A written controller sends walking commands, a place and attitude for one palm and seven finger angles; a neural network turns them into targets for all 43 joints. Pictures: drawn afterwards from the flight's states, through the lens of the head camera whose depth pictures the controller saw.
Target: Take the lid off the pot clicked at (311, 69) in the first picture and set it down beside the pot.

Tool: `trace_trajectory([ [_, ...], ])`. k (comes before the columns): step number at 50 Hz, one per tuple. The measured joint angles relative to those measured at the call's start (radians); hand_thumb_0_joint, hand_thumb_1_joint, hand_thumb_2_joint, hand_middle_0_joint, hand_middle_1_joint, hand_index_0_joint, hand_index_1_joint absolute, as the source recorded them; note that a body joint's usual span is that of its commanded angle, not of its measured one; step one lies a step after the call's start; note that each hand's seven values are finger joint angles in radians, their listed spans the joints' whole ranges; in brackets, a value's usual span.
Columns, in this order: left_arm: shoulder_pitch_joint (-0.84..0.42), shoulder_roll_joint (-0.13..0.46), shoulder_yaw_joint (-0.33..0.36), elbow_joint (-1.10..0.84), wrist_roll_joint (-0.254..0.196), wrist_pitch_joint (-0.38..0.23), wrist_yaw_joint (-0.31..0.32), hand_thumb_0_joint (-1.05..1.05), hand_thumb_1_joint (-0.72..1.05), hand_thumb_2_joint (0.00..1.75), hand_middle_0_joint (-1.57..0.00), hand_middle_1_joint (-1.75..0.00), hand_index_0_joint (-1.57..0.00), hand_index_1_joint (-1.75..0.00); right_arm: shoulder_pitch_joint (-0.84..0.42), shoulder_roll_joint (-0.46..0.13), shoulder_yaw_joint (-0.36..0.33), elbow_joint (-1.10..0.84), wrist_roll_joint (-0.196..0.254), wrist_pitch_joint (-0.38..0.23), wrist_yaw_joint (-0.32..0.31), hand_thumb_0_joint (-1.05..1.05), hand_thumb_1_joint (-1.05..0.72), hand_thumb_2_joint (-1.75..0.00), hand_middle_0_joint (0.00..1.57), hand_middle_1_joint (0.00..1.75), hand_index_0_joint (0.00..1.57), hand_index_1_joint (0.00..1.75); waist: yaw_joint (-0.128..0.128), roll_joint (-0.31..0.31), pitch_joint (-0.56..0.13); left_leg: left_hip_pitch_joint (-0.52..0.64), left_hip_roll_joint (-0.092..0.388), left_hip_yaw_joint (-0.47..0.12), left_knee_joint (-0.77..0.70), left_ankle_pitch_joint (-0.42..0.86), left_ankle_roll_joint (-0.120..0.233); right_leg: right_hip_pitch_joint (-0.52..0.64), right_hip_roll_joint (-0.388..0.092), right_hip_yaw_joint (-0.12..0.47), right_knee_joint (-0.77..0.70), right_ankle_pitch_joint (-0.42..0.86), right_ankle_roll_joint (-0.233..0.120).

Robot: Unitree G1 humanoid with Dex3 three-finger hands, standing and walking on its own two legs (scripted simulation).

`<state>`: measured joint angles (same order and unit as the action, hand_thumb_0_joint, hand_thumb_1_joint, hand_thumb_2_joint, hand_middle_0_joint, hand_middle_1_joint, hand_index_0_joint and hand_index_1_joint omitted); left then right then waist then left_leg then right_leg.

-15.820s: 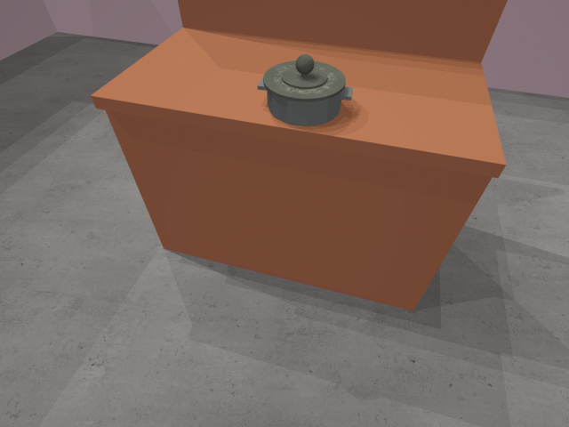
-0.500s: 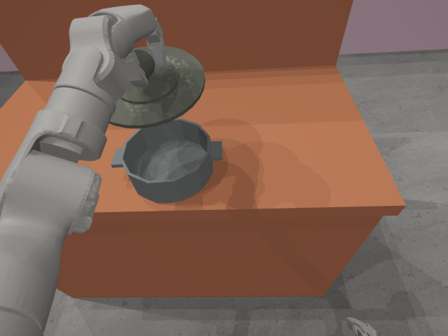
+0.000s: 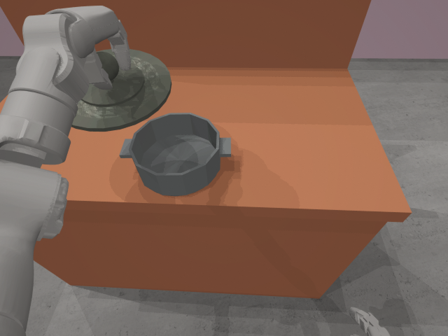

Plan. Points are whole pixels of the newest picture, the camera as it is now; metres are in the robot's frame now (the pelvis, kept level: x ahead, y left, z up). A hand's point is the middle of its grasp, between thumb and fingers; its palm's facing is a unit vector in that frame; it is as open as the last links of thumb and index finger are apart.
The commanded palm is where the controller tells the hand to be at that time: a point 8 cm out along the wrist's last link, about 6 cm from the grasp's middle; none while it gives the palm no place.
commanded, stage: move the lid sideways beside the pot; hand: left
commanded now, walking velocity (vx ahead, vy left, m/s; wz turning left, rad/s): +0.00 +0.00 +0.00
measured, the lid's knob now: (104, 66) +0.49 +0.20 +0.24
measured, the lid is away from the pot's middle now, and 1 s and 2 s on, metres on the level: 0.09 0.20 0.23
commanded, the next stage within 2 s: lower the lid onto the table in 1.42 s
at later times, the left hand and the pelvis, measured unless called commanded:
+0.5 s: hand (65, 64) +0.48 +0.25 +0.26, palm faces -0.24 -0.04 -0.97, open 7.0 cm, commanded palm +0.47 +0.26 +0.33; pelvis +0.01 +0.02 +0.00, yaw -1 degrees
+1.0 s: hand (33, 69) +0.47 +0.30 +0.25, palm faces -0.26 -0.03 -0.96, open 7.0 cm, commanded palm +0.48 +0.30 +0.33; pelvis +0.01 +0.02 +0.00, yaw +0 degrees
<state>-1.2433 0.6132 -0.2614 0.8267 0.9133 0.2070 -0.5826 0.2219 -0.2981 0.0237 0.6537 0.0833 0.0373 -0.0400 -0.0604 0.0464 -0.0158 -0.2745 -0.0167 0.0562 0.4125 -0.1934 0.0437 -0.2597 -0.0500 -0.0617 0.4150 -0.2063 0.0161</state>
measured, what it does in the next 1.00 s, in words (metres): stands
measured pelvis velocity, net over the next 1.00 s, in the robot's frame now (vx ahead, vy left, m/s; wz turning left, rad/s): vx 0.01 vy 0.02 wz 0.00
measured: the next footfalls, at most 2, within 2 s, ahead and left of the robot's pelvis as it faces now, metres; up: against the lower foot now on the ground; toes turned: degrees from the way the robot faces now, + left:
none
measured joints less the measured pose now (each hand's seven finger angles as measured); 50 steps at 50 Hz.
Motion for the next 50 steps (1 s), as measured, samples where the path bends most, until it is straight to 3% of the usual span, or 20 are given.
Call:
trace_trajectory([
  [28, 0.004, 0.141, 0.114, 0.066, 0.036, -0.108, -0.004, 0.02, 0.30, 0.55, -0.72, -0.93, -0.76, -0.96, 0.075, -0.006, -0.012, 0.020, 0.001, 0.033, -0.001, 0.01, -0.91, -0.90, 0.20, 0.30, 0.20, 0.30, -0.033, -0.002, 0.003, -0.030, -0.009, 0.016, 0.000, -0.008, 0.023, -0.017, -0.007, 0.017, -0.040, 0.021, 0.014],
  [37, 0.001, 0.166, 0.109, 0.074, 0.050, -0.091, -0.011, 0.02, 0.30, 0.55, -0.72, -0.93, -0.76, -0.96, 0.057, -0.008, -0.011, 0.007, 0.008, 0.055, 0.002, 0.01, -0.91, -0.90, 0.20, 0.30, 0.20, 0.30, -0.026, -0.002, 0.002, -0.043, -0.009, 0.013, 0.006, -0.011, 0.025, -0.023, -0.007, 0.014, -0.046, 0.023, 0.014],
  [50, -0.003, 0.209, 0.103, 0.100, 0.054, -0.144, -0.018, 0.02, 0.30, 0.55, -0.72, -0.93, -0.76, -0.96, 0.052, -0.001, 0.001, 0.013, 0.011, 0.049, -0.019, 0.01, -0.91, -0.90, 0.20, 0.30, 0.20, 0.30, -0.016, -0.007, 0.008, -0.049, -0.005, 0.000, 0.014, -0.015, 0.022, -0.017, -0.002, 0.002, -0.053, 0.023, 0.012],
])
